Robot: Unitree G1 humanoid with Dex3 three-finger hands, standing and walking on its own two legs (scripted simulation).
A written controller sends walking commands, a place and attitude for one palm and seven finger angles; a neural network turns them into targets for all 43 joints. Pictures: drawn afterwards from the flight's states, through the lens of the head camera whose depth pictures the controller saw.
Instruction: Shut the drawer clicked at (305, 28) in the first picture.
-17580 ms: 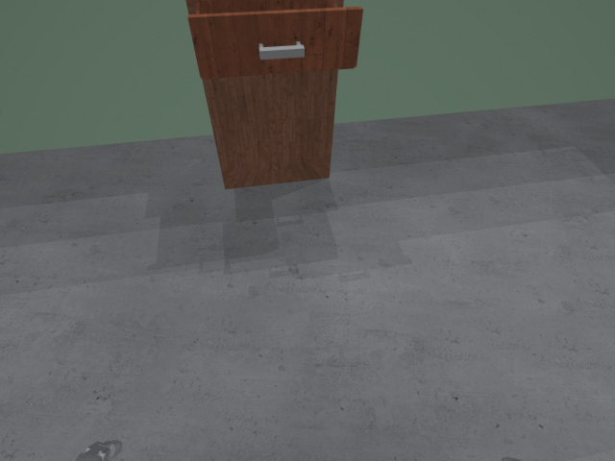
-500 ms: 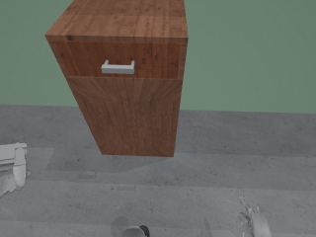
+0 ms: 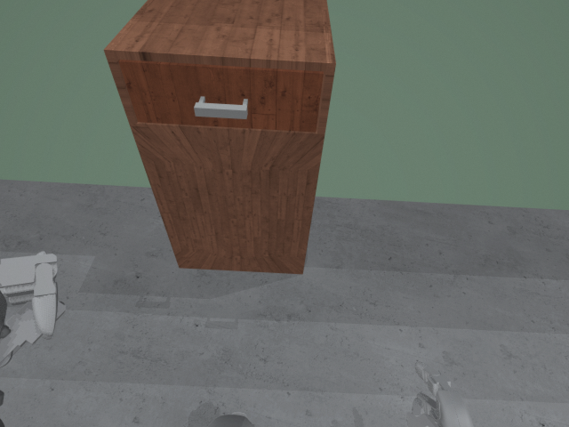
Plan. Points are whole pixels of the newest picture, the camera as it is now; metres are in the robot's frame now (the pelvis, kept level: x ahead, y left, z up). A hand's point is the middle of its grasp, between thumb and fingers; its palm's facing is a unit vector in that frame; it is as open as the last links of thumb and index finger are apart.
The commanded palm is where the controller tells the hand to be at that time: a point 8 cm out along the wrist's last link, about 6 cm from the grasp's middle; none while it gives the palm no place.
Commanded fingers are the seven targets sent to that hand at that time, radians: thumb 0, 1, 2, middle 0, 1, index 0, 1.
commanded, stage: stop stepping back and stand still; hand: left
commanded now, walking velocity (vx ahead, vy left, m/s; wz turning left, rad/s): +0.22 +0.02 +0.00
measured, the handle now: (222, 106) +0.78 +0.23 +0.02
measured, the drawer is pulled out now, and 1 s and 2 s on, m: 0.00 0.00 0.00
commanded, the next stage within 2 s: let the arm hang, fingers relaxed in 1.22 s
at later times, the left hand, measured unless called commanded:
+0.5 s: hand out of the picture +0.13 +0.27 +0.16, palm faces +0.42 -0.82 -0.39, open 3.2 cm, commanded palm +0.06 +0.30 +0.18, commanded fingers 0.00 0.90 0.90 -1.40 -1.60 -1.40 -1.60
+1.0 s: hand (20, 338) +0.15 +0.26 +0.17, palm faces +0.36 -0.80 -0.48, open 3.2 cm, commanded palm +0.09 +0.30 +0.18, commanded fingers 0.00 0.90 0.90 -1.40 -1.60 -1.40 -1.60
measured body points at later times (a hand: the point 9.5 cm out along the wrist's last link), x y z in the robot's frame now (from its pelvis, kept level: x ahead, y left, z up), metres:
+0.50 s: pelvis -0.07 +0.02 -0.01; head -0.08 +0.04 +0.44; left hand +0.10 +0.31 +0.18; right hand +0.06 -0.23 -0.09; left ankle -0.02 +0.13 -0.73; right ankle -0.07 -0.10 -0.72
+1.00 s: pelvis -0.04 +0.02 +0.00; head -0.02 +0.02 +0.45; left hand +0.13 +0.30 +0.19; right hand +0.13 -0.22 -0.08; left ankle -0.03 +0.13 -0.73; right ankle -0.06 -0.08 -0.73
